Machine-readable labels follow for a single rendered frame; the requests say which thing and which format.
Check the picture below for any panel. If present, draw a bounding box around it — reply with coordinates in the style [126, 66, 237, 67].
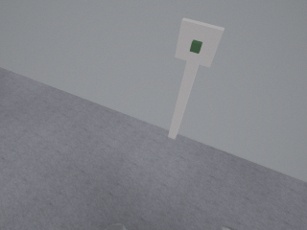
[168, 17, 224, 140]

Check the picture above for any button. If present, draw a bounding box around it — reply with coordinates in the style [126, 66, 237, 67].
[190, 39, 202, 54]

